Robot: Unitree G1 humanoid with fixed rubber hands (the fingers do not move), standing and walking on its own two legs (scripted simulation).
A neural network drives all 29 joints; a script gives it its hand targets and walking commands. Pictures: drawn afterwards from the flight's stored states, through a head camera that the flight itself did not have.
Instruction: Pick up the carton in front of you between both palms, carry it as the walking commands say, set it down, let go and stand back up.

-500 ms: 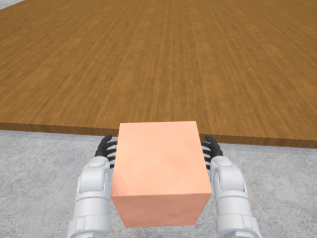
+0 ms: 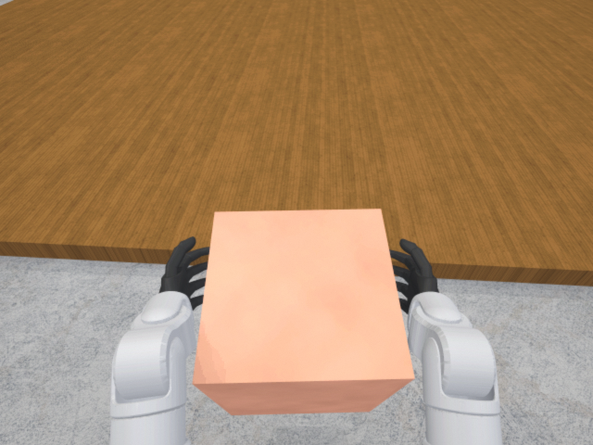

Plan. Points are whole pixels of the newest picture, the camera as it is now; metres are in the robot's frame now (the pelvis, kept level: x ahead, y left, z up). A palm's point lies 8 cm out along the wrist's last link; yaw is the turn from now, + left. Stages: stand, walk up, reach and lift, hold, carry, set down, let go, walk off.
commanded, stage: carry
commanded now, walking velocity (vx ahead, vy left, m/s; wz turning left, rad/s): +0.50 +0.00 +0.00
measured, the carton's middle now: (299, 321) +0.28 +0.00 +0.03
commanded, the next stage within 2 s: none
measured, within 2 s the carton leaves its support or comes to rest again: neither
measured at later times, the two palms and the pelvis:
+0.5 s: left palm (180, 175) +0.52 +0.20 +0.10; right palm (357, 182) +0.49 -0.10 +0.10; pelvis +0.27 +0.06 +0.01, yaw -1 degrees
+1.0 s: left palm (204, 90) +0.81 +0.20 +0.12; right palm (337, 87) +0.83 -0.11 +0.12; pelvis +0.50 +0.03 -0.01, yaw +2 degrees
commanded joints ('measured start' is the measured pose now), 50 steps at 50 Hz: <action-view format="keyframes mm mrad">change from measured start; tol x32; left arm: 1 -259 -820 -646 -112 -256 54 -83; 28 -114 -617 -549 -373 -246 106 104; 50 -873 -597 -457 -49 -268 89 112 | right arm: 1 -375 794 634 -211 278 50 88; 30 -249 516 561 -432 358 101 -65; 50 -922 590 409 -39 268 66 -121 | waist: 1 34 -273 -218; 17 -32 228 -163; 50 14 -61 -329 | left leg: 1 -414 -5 141 337 137 5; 6 -681 43 76 366 -92 22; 14 114 -98 300 -15 241 40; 17 366 396 -607 -358 -86 241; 32 186 147 163 -227 825 109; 37 49 86 232 111 727 37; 40 -296 -55 67 546 -189 12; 50 -26 54 -12 -7 352 47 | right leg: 1 557 -300 423 -230 52 -113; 4 617 -425 524 -204 452 -232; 12 234 -253 73 -220 338 -70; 19 -400 -125 136 795 -141 -14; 33 -206 -16 -80 90 286 -9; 39 542 -364 327 38 996 -206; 42 400 -357 361 -144 472 -236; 50 242 -188 44 24 483 -99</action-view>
